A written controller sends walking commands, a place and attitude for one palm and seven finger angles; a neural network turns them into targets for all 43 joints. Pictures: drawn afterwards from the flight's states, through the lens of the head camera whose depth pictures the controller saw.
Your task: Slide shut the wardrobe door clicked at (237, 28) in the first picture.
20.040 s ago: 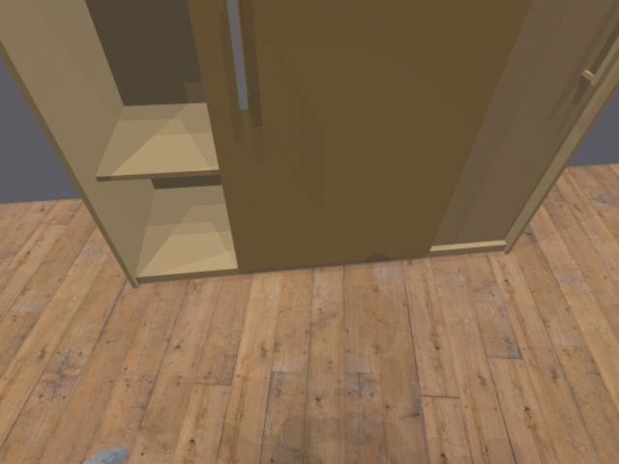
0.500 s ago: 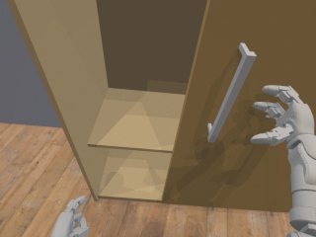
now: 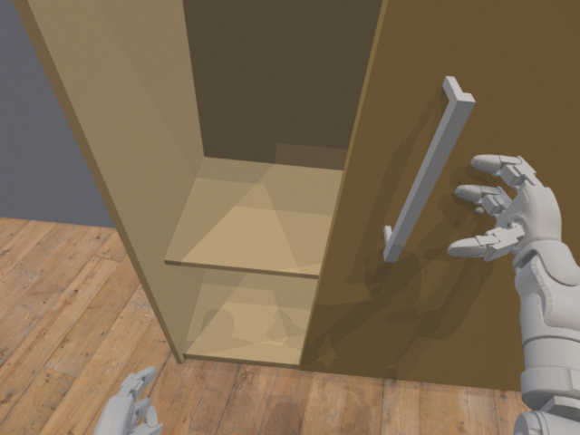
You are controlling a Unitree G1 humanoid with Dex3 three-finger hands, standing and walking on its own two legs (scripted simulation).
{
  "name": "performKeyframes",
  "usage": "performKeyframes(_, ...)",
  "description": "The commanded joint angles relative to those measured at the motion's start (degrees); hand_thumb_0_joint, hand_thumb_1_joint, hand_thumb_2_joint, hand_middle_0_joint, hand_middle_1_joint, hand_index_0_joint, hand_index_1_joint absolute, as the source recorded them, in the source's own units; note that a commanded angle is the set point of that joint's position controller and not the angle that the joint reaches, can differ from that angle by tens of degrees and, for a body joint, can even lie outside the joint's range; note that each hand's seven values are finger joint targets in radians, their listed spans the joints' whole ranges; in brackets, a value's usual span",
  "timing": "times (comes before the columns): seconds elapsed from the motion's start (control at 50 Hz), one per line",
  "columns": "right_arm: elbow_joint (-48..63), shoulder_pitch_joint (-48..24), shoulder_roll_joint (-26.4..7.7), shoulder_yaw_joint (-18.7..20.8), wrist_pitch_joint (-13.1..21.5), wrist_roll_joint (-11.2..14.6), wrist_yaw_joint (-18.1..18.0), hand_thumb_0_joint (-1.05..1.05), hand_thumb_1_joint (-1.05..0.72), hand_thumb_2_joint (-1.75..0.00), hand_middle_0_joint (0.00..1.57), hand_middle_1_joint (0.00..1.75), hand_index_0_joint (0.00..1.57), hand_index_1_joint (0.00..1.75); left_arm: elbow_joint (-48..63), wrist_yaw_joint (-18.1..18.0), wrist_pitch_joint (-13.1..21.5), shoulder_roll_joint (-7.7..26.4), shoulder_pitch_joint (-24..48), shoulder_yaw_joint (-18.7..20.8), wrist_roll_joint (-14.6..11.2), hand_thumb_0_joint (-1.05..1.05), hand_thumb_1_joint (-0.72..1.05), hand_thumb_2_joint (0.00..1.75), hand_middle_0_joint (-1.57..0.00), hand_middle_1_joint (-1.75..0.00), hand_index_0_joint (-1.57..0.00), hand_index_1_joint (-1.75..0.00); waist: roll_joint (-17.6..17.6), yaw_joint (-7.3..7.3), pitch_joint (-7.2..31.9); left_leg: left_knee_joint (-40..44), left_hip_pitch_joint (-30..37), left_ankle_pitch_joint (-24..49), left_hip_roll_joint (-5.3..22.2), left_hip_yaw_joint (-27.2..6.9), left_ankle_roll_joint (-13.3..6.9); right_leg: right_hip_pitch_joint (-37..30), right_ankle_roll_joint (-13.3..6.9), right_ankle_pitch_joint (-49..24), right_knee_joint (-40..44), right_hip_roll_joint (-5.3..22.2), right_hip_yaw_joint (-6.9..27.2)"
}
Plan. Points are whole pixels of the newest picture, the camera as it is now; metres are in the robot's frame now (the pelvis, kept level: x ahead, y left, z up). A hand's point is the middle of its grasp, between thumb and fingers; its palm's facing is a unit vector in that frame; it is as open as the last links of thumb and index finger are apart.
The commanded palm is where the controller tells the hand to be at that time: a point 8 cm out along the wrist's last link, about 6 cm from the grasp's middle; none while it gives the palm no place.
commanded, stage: move the hooked fingers beside the handle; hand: right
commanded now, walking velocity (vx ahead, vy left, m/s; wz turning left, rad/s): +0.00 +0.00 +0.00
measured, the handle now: (415, 184) +0.43 -0.13 +0.15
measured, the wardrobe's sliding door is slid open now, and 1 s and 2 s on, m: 0.39 0.39 0.39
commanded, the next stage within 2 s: feel for the door with the fingertips in 0.48 s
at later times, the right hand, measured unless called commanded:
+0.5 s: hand (479, 216) +0.37 -0.20 +0.16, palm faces +0.05 +1.00 -0.02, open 14.0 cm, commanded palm +0.34 -0.25 +0.16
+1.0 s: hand (443, 206) +0.38 -0.16 +0.16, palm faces +0.01 +1.00 -0.01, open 14.0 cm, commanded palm +0.35 -0.21 +0.16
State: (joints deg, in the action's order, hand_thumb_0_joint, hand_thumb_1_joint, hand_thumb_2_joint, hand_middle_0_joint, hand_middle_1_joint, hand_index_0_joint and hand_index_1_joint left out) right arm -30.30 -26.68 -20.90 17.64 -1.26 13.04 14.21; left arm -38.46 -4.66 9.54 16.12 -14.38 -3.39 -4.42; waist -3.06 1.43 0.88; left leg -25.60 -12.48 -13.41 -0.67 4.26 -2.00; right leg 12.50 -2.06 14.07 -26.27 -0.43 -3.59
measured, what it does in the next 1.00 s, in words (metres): stands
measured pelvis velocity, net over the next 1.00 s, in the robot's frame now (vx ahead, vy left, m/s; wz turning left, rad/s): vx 0.00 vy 0.00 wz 0.00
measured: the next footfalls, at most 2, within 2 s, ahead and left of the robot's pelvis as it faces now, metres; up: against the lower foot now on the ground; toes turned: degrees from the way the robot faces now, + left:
none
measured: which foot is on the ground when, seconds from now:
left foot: down 0.00-1.00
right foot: down 0.00-1.00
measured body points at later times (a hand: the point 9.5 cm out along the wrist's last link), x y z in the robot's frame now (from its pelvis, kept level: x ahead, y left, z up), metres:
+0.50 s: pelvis +0.00 +0.00 +0.00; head +0.00 +0.02 +0.45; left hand +0.17 +0.24 -0.09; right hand +0.36 -0.26 +0.16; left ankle +0.00 +0.10 -0.74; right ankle +0.00 -0.10 -0.74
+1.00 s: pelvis +0.00 +0.00 +0.00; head +0.00 +0.03 +0.45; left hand +0.16 +0.24 -0.10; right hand +0.38 -0.21 +0.17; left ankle +0.00 +0.10 -0.74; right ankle +0.00 -0.10 -0.74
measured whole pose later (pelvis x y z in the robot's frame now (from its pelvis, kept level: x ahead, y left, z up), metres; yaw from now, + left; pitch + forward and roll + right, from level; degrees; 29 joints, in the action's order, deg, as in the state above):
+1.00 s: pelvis +0.00 +0.00 +0.00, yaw +0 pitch -1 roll +0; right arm -22.9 -24.6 -14.6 11.6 -3.2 12.5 8.0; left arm -39.1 -4.0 7.4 15.2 -12.7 -3.4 -4.3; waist -3.3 0.8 0.9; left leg -24.5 -10.3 -13.4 -0.7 4.4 -2.2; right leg 10.1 -1.7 13.7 -24.7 -0.5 -3.3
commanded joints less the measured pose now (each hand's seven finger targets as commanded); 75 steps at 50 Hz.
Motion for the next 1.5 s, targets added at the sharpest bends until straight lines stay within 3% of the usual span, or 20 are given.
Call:
performKeyframes(0.0,14.6,-23.8,-14.5,4.2,4.4,1.3,-0.3,0.00,0.50,-0.30,0.30,1.20,0.30,1.20,8.2,-0.4,3.3,7.1,5.2,2.9,0.2,0.00,0.90,0.90,-0.20,-0.30,-0.20,-0.30,1.5,-0.70,16.0,3.0,3.9,14.7,0.9,-3.0,0.6,-7.2,-0.7,-12.5,2.6,0.8,4.5)
performKeyframes(0.04,13.3,-24.4,-14.0,3.2,4.2,1.1,-0.1,0.00,0.50,-0.30,0.30,1.20,0.30,1.20,7.5,-0.5,3.1,7.2,4.9,2.8,0.1,0.00,0.90,0.90,-0.20,-0.30,-0.20,-0.30,1.8,-0.34,14.0,3.4,3.3,13.8,0.9,-2.8,0.4,-6.4,-0.8,-11.7,2.7,0.8,4.6)
performKeyframes(0.08,14.8,-24.8,-11.8,1.3,4.0,1.1,0.0,0.00,0.50,-0.30,0.30,1.20,0.30,1.20,7.9,-0.4,3.4,7.0,5.0,2.8,0.1,0.00,0.90,0.90,-0.20,-0.30,-0.20,-0.30,-0.2,-0.17,15.2,3.0,2.7,14.6,0.9,-2.6,0.3,-8.4,-0.6,-13.2,2.7,0.8,5.0)
performKeyframes(0.12,15.5,-22.9,-13.0,2.8,3.7,1.1,-0.1,0.00,0.50,-0.30,0.30,1.20,0.30,1.20,7.9,-0.4,3.4,7.1,5.0,2.9,0.2,0.00,0.90,0.90,-0.20,-0.30,-0.20,-0.30,-0.7,-0.76,16.2,2.7,3.2,15.7,0.9,-2.5,0.2,-9.1,-0.3,-15.0,2.5,0.8,5.1)
performKeyframes(0.2,16.9,-22.0,-10.3,0.9,3.1,1.5,-0.4,0.00,0.50,-0.30,0.30,1.20,0.30,1.20,7.9,-0.1,3.2,6.9,5.7,2.9,0.1,0.00,0.90,0.90,-0.20,-0.30,-0.20,-0.30,0.9,-0.59,15.1,2.7,2.8,16.3,0.8,-2.0,0.3,-9.2,-0.2,-15.9,2.6,0.9,5.4)
performKeyframes(0.26,18.4,-18.6,-12.3,3.4,2.6,1.5,-1.3,0.00,0.50,-0.30,0.30,1.20,0.30,1.20,8.2,0.1,2.8,6.9,6.0,2.9,0.3,0.00,0.90,0.90,-0.20,-0.30,-0.20,-0.30,1.6,-1.66,15.5,2.6,4.4,17.1,0.9,-2.0,0.2,-8.2,-0.1,-16.5,2.8,0.9,5.2)
performKeyframes(0.3,19.3,-19.0,-9.2,0.6,2.2,1.4,-1.4,0.00,0.50,-0.30,0.30,1.20,0.30,1.20,8.4,0.2,2.7,6.6,6.6,2.9,0.1,0.00,0.90,0.90,-0.20,-0.30,-0.20,-0.30,2.0,-1.13,14.6,2.6,3.5,17.1,0.9,-1.8,0.3,-8.8,-0.1,-16.8,2.9,1.0,5.3)
performKeyframes(0.4,19.2,-19.9,-11.9,3.0,1.6,1.1,-2.5,0.00,0.50,-0.30,0.30,1.20,0.30,1.20,8.3,-0.3,2.0,6.6,7.2,2.7,0.1,0.00,0.90,0.90,-0.20,-0.30,-0.20,-0.30,1.2,-1.18,13.9,3.4,3.4,14.6,0.8,-2.2,0.2,-8.6,-0.1,-13.9,3.5,0.9,5.2)
performKeyframes(0.52,18.7,-22.1,-10.8,1.3,2.3,1.1,-2.1,0.00,0.50,-0.30,0.30,1.20,0.30,1.20,8.0,-0.7,2.0,6.4,7.1,2.5,0.1,0.00,0.90,0.90,-0.20,-0.30,-0.20,-0.30,0.6,-0.50,14.9,3.7,3.4,14.5,0.8,-2.2,0.2,-9.9,0.0,-14.1,3.5,1.0,5.6)
performKeyframes(0.66,17.6,-22.4,-6.1,-2.9,1.5,1.6,-1.6,0.00,0.50,-0.30,0.30,1.20,0.30,1.20,8.1,-0.3,2.0,6.4,7.6,2.4,-0.2,0.00,0.90,0.90,-0.20,-0.30,-0.20,-0.30,1.6,-0.21,12.9,3.8,2.4,13.6,1.0,-2.1,0.2,-8.6,-0.3,-12.3,3.3,0.7,5.6)
performKeyframes(0.76,19.0,-23.8,-8.2,-1.0,1.8,1.2,-3.9,0.00,0.50,-0.30,0.30,1.20,0.30,1.20,7.8,-0.2,1.6,6.3,7.7,2.5,0.1,0.00,0.90,0.90,-0.20,-0.30,-0.20,-0.30,2.4,-0.60,14.2,4.1,3.4,12.8,1.0,-2.5,0.4,-8.2,-0.3,-11.5,3.4,0.6,5.4)
performKeyframes(0.86,21.1,-22.1,-5.9,-2.1,2.4,0.2,-6.2,0.00,0.50,-0.30,0.30,1.20,0.30,1.20,8.0,0.4,1.6,5.5,7.7,2.5,0.5,0.00,0.90,0.90,-0.20,-0.30,-0.20,-0.30,2.0,-1.47,16.5,3.4,5.7,16.2,1.0,-2.5,0.3,-9.4,-0.1,-15.0,3.3,0.7,5.2)
performKeyframes(0.98,19.1,-18.6,-7.6,0.0,0.7,-0.4,-7.4,0.00,0.50,-0.30,0.30,1.20,0.30,1.20,8.2,0.5,0.5,5.6,8.4,2.5,0.3,0.00,0.90,0.90,-0.20,-0.30,-0.20,-0.30,3.4,-2.26,14.0,3.8,7.0,17.2,1.1,-3.0,0.5,-7.0,-0.4,-14.1,3.9,0.6,4.0)
performKeyframes(1.0,20.0,-20.7,-5.7,-2.1,0.6,-0.3,-7.2,0.00,0.50,-0.30,0.30,1.20,0.30,1.20,8.4,0.5,0.4,5.3,8.8,2.3,0.1,0.00,0.90,0.90,-0.20,-0.30,-0.20,-0.30,2.0,-1.56,13.4,4.2,6.1,16.7,1.2,-3.1,0.6,-7.5,-0.4,-13.3,4.0,0.4,3.8)
performKeyframes(1.04,18.8,-21.8,-7.4,-0.8,0.6,-0.2,-7.5,0.00,0.50,-0.30,0.30,1.20,0.30,1.20,7.8,0.3,0.2,5.6,8.3,2.4,0.1,0.00,0.90,0.90,-0.20,-0.30,-0.20,-0.30,4.5,-1.25,12.7,4.7,6.2,15.5,1.1,-3.2,0.6,-6.6,-0.6,-12.2,3.8,0.6,3.9)
performKeyframes(1.1,21.3,-22.9,-5.9,-2.2,1.5,-0.1,-7.0,0.00,0.50,-0.30,0.30,1.20,0.30,1.20,8.6,0.3,0.5,5.2,8.6,2.3,0.2,0.00,0.90,0.90,-0.20,-0.30,-0.20,-0.30,1.0,-1.18,15.3,4.2,6.8,16.8,1.2,-3.4,0.5,-8.6,-0.5,-13.2,3.7,0.4,3.8)
performKeyframes(1.24,15.2,-24.3,-7.4,-1.5,1.3,0.3,-5.9,0.00,0.50,-0.30,0.30,1.20,0.30,1.20,7.2,-0.1,0.1,5.9,7.3,2.5,-0.1,0.00,0.90,0.90,-0.20,-0.30,-0.20,-0.30,5.0,-0.29,13.3,4.7,6.1,16.4,1.3,-3.8,0.9,-6.5,-0.9,-11.5,3.1,0.4,3.6)
performKeyframes(1.3,16.7,-27.0,-5.5,-3.6,1.9,0.3,-5.6,0.00,0.50,-0.30,0.30,1.20,0.30,1.20,7.8,0.0,0.3,5.7,7.7,2.4,-0.2,0.00,0.90,0.90,-0.20,-0.30,-0.20,-0.30,2.1,-0.01,14.3,4.5,5.5,15.9,1.4,-3.7,0.8,-7.6,-0.8,-11.2,3.2,0.1,3.8)
performKeyframes(1.36,15.5,-26.5,-8.8,-0.3,2.6,0.3,-5.9,0.00,0.50,-0.30,0.30,1.20,0.30,1.20,7.5,0.0,0.2,6.0,7.0,2.7,0.1,0.00,0.90,0.90,-0.20,-0.30,-0.20,-0.30,3.0,-0.75,15.8,4.2,7.0,17.0,1.5,-4.1,0.8,-7.1,-0.9,-12.0,2.9,0.2,3.6)
performKeyframes(1.48,12.2,-28.5,-8.8,-1.0,2.8,-0.1,-6.1,0.00,0.50,-0.30,0.30,1.20,0.30,1.20,7.3,-0.1,-0.2,6.2,6.6,2.6,-0.1,0.00,0.90,0.90,-0.20,-0.30,-0.20,-0.30,3.4,-0.20,13.2,4.6,5.4,14.3,1.5,-4.0,0.8,-5.6,-1.0,-9.7,3.3,0.3,3.7)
